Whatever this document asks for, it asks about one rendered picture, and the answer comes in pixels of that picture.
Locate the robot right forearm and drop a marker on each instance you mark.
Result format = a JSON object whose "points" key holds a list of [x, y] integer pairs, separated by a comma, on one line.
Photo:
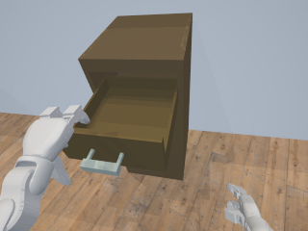
{"points": [[255, 223]]}

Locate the handle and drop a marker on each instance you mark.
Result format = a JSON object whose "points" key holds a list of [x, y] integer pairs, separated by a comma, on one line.
{"points": [[102, 167]]}

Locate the robot left forearm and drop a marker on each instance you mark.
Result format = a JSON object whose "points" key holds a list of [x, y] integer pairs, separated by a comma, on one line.
{"points": [[22, 190]]}

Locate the robot left hand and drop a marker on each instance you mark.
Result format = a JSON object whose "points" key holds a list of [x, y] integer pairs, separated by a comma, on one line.
{"points": [[46, 137]]}

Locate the robot right hand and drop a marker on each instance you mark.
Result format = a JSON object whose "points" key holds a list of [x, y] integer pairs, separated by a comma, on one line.
{"points": [[238, 212]]}

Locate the cabinet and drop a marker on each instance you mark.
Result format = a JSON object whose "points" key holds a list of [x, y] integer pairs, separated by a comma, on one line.
{"points": [[155, 46]]}

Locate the drawer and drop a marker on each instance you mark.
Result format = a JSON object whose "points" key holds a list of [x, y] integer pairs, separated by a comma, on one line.
{"points": [[130, 115]]}

